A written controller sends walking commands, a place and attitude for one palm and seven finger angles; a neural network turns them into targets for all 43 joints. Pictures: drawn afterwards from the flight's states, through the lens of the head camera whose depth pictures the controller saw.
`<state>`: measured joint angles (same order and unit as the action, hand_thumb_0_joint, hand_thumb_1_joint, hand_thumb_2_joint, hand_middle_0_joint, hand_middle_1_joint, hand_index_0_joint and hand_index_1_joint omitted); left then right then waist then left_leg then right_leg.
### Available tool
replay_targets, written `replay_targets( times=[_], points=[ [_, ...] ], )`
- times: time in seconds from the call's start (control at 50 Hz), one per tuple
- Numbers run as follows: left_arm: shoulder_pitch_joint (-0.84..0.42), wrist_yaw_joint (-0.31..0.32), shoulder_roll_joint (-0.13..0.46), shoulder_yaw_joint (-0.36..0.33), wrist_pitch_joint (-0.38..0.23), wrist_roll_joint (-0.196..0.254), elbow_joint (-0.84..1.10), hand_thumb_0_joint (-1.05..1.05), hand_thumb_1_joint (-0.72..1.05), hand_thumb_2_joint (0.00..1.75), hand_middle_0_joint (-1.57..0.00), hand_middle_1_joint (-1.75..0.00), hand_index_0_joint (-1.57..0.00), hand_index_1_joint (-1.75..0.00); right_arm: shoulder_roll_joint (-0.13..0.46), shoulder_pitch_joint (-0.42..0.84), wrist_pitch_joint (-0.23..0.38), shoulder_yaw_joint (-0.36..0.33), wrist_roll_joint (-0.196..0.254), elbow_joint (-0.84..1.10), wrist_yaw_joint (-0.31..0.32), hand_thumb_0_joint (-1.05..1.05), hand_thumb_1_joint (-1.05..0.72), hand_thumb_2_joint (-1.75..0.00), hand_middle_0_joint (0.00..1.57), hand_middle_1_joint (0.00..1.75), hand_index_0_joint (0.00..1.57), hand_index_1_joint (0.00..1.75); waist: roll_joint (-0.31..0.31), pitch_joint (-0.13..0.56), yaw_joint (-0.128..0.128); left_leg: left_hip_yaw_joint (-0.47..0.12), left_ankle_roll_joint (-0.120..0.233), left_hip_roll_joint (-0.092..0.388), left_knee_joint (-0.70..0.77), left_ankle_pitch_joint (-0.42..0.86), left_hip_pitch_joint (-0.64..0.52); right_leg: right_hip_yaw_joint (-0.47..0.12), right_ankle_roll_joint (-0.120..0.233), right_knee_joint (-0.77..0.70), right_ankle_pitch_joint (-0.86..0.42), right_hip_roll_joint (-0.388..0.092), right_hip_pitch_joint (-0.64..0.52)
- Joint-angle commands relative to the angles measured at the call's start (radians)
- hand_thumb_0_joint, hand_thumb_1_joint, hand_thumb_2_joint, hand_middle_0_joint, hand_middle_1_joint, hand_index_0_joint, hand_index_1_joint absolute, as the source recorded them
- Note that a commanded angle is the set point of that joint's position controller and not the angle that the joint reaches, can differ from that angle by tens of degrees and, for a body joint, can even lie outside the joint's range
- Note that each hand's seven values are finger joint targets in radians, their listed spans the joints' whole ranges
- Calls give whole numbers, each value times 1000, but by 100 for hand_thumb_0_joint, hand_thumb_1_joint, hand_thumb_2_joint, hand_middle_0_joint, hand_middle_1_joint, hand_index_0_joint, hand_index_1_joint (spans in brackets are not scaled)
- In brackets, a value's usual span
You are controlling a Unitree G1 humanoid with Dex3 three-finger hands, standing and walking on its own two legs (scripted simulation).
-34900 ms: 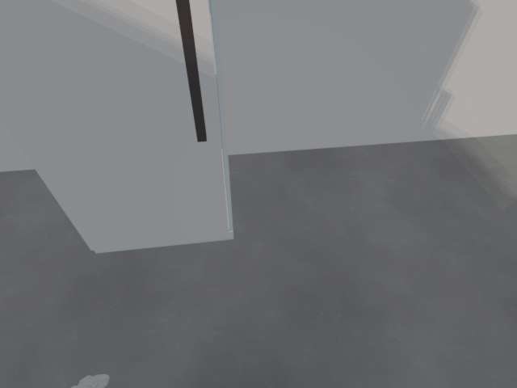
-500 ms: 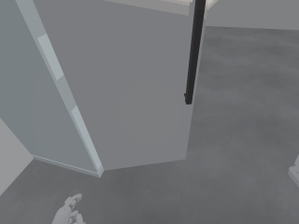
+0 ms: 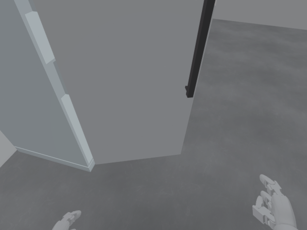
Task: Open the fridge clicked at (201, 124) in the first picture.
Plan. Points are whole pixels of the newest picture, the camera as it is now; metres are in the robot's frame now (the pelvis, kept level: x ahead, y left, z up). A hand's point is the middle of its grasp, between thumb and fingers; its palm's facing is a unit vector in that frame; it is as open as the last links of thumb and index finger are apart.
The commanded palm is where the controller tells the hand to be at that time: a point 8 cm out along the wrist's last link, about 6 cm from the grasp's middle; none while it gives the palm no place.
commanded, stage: let the arm hang, fingers relaxed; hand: right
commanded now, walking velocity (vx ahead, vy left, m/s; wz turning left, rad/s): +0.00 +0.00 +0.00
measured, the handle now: (196, 47) +0.73 -0.09 +0.16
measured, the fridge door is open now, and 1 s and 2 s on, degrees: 66 66 66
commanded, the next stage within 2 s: look to check the result in 0.96 s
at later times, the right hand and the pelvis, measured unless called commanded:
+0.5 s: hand out of the picture +0.04 -0.18 -0.14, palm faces +0.02 +0.98 -0.21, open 7.3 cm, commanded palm none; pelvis +0.02 +0.01 +0.03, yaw +0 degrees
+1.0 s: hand out of the picture +0.03 -0.16 -0.14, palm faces -0.01 +0.98 -0.19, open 7.3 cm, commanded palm none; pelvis +0.02 +0.01 +0.04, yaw +1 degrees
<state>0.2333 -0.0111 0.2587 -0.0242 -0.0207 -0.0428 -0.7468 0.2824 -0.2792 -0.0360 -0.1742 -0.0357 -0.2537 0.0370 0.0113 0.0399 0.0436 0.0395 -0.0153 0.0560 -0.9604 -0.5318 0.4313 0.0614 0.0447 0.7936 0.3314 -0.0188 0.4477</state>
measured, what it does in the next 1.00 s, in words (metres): stands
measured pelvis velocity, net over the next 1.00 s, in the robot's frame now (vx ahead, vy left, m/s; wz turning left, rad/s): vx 0.02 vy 0.01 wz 0.02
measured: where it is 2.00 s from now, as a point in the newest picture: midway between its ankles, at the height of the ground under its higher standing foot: outside the picture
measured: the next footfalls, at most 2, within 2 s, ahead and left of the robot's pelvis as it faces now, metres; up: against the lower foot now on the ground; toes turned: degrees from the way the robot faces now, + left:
none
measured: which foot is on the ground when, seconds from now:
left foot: down 0.00-1.00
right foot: down 0.00-1.00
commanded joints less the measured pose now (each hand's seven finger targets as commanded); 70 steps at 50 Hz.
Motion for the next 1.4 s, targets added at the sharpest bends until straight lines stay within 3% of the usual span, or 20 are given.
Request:
replay_targets(
  times=[0.0, 0.04, 0.06, 0.08, 0.1, 0.12, 0.14, 0.16, 0.2, 0.26, 0.28, 0.3, 0.32, 0.34, 0.4, 0.54, 0.6, 0.76, 1.0, 1.38],
  points=[
    [4, 34, 178, -37, -20, -29, 83, 0, 90, 90, -20, -30, -20, -30, 21, 65, 17, 84, 10, -99, -43, 0, -90, -90, 20, 30, 20, 30, -6, -6, -9, -113, -2, 17, -131, -40, 128, -497, 211, -420, -342, -342, -78],
    [-101, 36, 152, -19, -7, -18, 58, 0, 90, 90, -20, -30, -20, -30, 33, -49, 10, 92, 14, -263, -50, 0, -90, -90, 20, 30, 20, 30, 128, -14, -92, -83, 2, 10, 163, 49, -145, -265, 109, -349, -255, -232, 62],
    [-120, 34, 127, -12, 0, -7, 45, 0, 90, 90, -20, -30, -20, -30, 52, -142, 16, 92, 13, -347, -50, 0, -90, -90, 20, 30, 20, 30, 105, 14, -133, -95, 9, -5, 334, 180, -285, -163, 40, -226, -99, -137, 123],
    [-97, 29, 63, -5, 12, 10, 44, 0, 90, 90, -20, -30, -20, -30, 132, -160, 34, 90, 6, -396, -43, 0, -90, -90, 20, 30, 20, 30, -140, 3, -122, -327, 51, 100, 542, 186, -234, -51, -31, -33, 106, 25, 154],
    [-67, 25, 35, -14, 26, 19, 43, 0, 90, 90, -20, -30, -20, -30, 179, -130, 40, 89, 8, -415, -36, 0, -90, -90, 20, 30, 20, 30, -214, -2, -99, -587, 114, 268, 735, 94, -172, -51, -44, 114, 239, 60, 161],
    [-50, 20, 49, -21, 33, 19, 23, 0, 90, 90, -20, -30, -20, -30, 165, -52, 39, 104, 7, -429, -34, 0, -90, -90, 20, 30, 20, 30, -97, -27, -71, -583, 174, 278, 788, -41, -106, -99, -29, 192, 216, 26, 102],
    [2, 16, 37, -29, 36, 15, -14, 0, 90, 90, -20, -30, -20, -30, 115, 11, 40, 101, -1, -435, -31, 0, -90, -90, 20, 30, 20, 30, -19, -30, -25, -533, 196, 242, 789, -137, -25, -82, -28, 240, 162, 28, 47],
    [35, 18, 23, -37, 40, 4, -32, 0, 90, 90, -20, -30, -20, -30, 70, 39, 40, 86, -5, -432, -23, 0, -90, -90, 20, 30, 20, 30, -14, -41, -12, -525, 209, 228, 756, -69, -7, -84, -22, 263, 131, 24, 39],
    [86, 21, 18, -32, 38, 11, -71, 0, 90, 90, -20, -30, -20, -30, 36, 68, 39, 96, -2, -482, -9, 0, -90, -90, 20, 30, 20, 30, -99, -26, 0, -370, 215, 198, 691, 164, -71, -94, -8, 133, 116, -17, -18],
    [177, 28, -28, -15, 23, 22, -147, 0, 90, 90, -20, -30, -20, -30, 12, 23, 35, 108, 16, -567, -11, 0, -90, -90, 20, 30, 20, 30, -65, 15, 7, -193, 131, 93, 524, 390, -119, -81, -4, -348, -84, 1, -257],
    [167, 32, 10, -16, 7, 23, -153, 0, 90, 90, -20, -30, -20, -30, -15, -21, 36, 116, 26, -589, -14, 0, -90, -90, 20, 30, 20, 30, 88, 22, -23, -141, 85, 20, 438, 383, -87, -216, 26, -422, -248, -92, -299],
    [131, 44, 45, -16, 1, 15, -146, 0, 90, 90, -20, -30, -20, -30, -33, -53, 37, 125, 32, -607, -20, 0, -90, -90, 20, 30, 20, 30, 182, 17, -53, -81, 46, -23, 412, 320, -68, -317, 81, -427, -433, -201, -307],
    [98, 54, 50, -12, 9, 10, -142, 0, 90, 90, -20, -30, -20, -30, -35, -38, 35, 132, 30, -625, -19, 0, -90, -90, 20, 30, 20, 30, 119, 1, -58, -56, 37, -31, 447, 273, -133, -297, 109, -420, -508, -232, -261],
    [86, 65, 35, -7, 7, 12, -153, 0, 90, 90, -20, -30, -20, -30, -32, -35, 37, 133, 28, -650, -20, 0, -90, -90, 20, 30, 20, 30, 46, 22, -62, -56, 35, -27, 477, 392, -200, -239, 84, -393, -573, -178, -263],
    [104, 65, 14, 1, -2, 27, -195, 0, 90, 90, -20, -30, -20, -30, -7, -20, 41, 139, 32, -703, -18, 0, -90, -90, 20, 30, 20, 30, 68, 44, -48, -79, 48, 5, 487, 580, -274, -146, 23, -385, -603, -107, -304],
    [104, 58, -5, 5, 10, 25, -267, 0, 90, 90, -20, -30, -20, -30, -24, 0, 36, 155, 27, -781, -13, 0, -90, -90, 20, 30, 20, 30, -48, -80, -40, -108, 52, 22, 585, 449, -245, -137, 19, -468, -231, -82, -257],
    [107, 54, -13, 9, 10, 24, -293, 0, 90, 90, -20, -30, -20, -30, -27, 2, 36, 156, 26, -800, -12, 0, -90, -90, 20, 30, 20, 30, -31, -107, -40, -112, 54, 23, 601, 408, -242, -138, 20, -488, -172, -77, -239],
    [122, 58, -22, 15, 3, 24, -332, 0, 90, 90, -20, -30, -20, -30, -37, 3, 41, 154, 29, -834, -9, 0, -90, -90, 20, 30, 20, 30, 9, -87, -40, -107, 55, 26, 587, 468, -263, -126, 14, -486, -256, -79, -270],
    [157, 63, -43, 15, 5, 26, -360, 0, 90, 90, -20, -30, -20, -30, -57, -24, 42, 156, 29, -859, -3, 0, -90, -90, 20, 30, 20, 30, -22, -102, -36, -109, 57, 26, 594, 457, -255, -120, 16, -483, -242, -80, -279],
    [173, 67, -55, 13, 5, 28, -371, 0, 90, 90, -20, -30, -20, -30, -82, -64, 44, 158, 27, -879, 1, 0, -90, -90, 20, 30, 20, 30, 4, -122, -35, -110, 57, 21, 592, 456, -229, -114, 15, -477, -248, -82, -293]
  ],
)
